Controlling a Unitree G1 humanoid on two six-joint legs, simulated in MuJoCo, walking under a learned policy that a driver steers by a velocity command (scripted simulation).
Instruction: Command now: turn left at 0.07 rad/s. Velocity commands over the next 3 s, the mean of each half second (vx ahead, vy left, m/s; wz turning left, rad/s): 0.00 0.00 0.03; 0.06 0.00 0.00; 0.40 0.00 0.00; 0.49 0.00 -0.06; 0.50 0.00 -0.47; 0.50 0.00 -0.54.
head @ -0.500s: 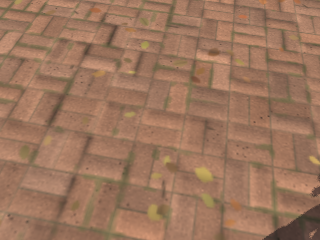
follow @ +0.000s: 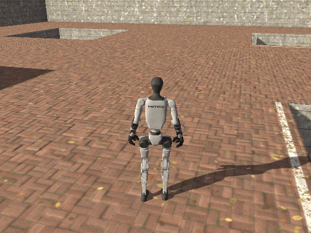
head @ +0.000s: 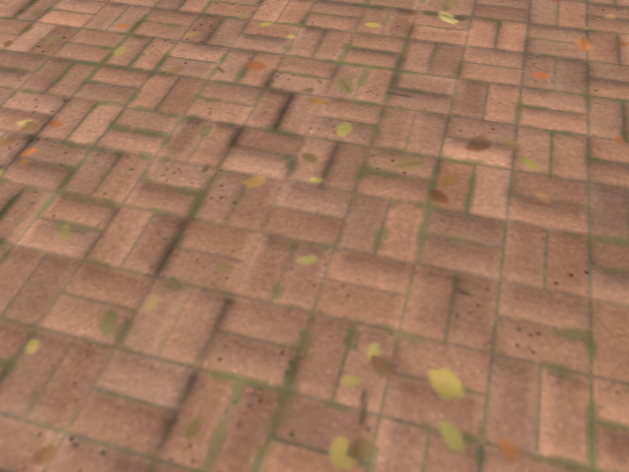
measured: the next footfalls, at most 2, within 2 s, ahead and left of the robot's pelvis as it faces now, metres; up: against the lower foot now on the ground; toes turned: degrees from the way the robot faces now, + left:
right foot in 1.52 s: +0.40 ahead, -0.05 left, +0.00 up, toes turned -3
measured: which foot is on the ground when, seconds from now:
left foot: down 0.00-1.00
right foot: down 0.00-1.00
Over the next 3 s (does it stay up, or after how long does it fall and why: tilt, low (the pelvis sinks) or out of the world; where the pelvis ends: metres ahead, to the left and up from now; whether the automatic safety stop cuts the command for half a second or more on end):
stays up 1.00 -0.12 0.00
